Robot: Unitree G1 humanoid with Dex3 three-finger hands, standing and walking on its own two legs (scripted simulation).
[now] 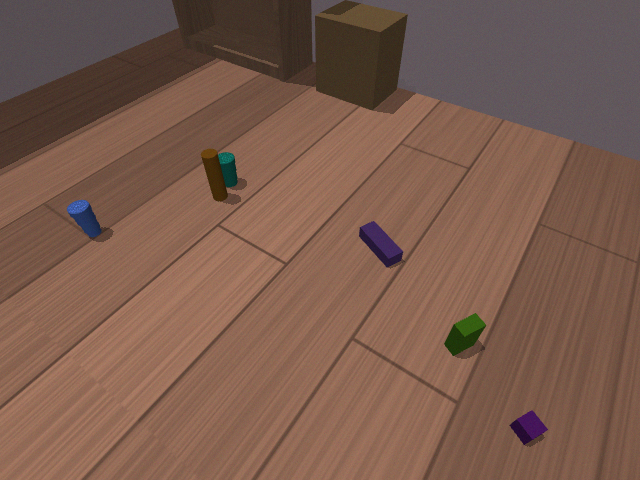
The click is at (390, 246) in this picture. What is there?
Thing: lying carton
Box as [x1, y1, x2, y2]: [359, 221, 402, 267]
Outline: 361,226 359,236 387,267 400,260 402,251 374,221
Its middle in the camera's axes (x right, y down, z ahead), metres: +0.25 +0.02 +1.61
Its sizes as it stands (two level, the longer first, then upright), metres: 0.200 0.072 0.058
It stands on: the floor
